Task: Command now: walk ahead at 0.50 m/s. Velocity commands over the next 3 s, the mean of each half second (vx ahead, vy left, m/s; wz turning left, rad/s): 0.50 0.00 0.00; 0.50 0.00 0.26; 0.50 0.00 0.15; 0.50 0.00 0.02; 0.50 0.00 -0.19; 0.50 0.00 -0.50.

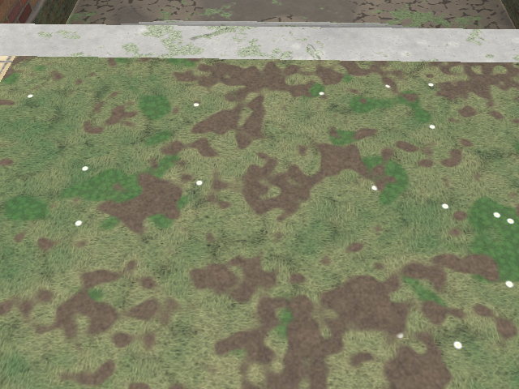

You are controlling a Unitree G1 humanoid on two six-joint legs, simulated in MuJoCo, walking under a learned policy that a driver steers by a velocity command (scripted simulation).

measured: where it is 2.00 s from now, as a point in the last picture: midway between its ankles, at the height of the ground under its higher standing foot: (249, 205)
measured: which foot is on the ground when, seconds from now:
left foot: up 0.00-0.08, down 0.10-0.68, up 0.70-1.00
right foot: down 0.00-0.10, up 0.12-0.66, down 0.68-1.00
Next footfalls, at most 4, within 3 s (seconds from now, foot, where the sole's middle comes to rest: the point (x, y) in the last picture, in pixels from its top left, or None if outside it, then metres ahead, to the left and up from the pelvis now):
0.10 left None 0.23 0.10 -0.78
0.68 right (322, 369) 0.53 -0.08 -0.78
1.22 left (240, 283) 0.76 0.15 -0.78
1.78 right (279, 191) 1.11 0.05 -0.78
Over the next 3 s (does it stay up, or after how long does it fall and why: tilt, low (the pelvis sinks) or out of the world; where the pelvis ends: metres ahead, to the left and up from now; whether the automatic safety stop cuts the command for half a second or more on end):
stays up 1.54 0.17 -0.01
